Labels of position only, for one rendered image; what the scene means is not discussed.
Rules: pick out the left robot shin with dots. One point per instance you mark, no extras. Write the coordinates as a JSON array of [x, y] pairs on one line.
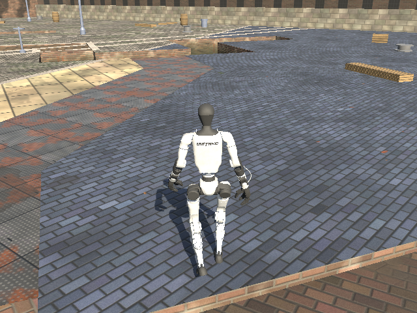
[[197, 245]]

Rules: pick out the left robot hand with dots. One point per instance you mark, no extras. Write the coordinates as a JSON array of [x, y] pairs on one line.
[[177, 182]]

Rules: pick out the right robot hand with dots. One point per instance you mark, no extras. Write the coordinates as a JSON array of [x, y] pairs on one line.
[[246, 194]]

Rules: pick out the robot left upper arm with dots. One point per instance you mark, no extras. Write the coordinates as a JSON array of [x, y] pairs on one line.
[[183, 149]]

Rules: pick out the humanoid robot torso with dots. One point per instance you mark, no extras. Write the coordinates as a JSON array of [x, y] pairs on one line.
[[208, 158]]

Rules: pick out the robot right upper arm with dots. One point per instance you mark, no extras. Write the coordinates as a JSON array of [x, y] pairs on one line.
[[231, 148]]

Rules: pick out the robot right forearm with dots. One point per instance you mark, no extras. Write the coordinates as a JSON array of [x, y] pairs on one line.
[[241, 175]]

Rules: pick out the robot left forearm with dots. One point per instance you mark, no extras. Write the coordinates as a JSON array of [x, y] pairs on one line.
[[175, 172]]

